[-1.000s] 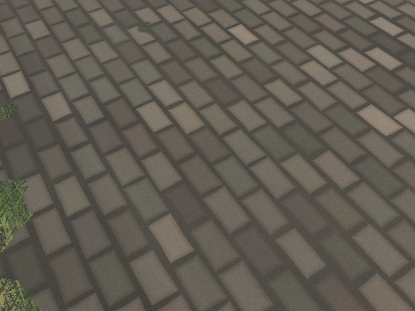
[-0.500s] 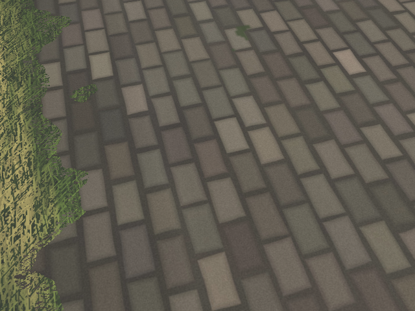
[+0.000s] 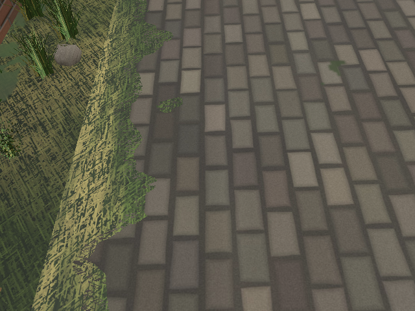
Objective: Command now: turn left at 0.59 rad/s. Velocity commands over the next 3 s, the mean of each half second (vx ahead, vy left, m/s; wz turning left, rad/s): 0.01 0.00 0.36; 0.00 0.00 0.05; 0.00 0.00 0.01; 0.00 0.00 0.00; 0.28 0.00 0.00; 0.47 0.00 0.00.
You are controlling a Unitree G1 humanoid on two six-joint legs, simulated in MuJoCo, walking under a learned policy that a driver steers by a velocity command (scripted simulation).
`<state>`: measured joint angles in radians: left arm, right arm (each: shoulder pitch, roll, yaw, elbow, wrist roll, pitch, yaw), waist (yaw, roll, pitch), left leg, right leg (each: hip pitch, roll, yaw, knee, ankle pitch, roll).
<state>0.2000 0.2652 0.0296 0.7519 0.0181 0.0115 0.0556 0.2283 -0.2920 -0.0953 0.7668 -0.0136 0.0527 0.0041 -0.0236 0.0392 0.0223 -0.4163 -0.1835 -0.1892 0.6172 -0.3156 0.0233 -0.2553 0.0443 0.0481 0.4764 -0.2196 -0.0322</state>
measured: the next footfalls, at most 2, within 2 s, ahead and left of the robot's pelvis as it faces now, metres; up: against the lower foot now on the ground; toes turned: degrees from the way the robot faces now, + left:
left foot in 0.40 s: -0.01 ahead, +0.11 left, +0.00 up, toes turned +7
right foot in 0.68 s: +0.02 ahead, -0.12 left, +0.00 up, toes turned +10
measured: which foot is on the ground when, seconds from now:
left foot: up 0.00-0.38, down 0.40-1.00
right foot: down 0.00-0.40, up 0.42-0.66, down 0.68-1.00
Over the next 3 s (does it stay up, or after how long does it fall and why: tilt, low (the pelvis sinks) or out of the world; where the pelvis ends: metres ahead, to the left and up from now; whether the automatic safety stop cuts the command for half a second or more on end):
stays up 0.37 0.05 0.01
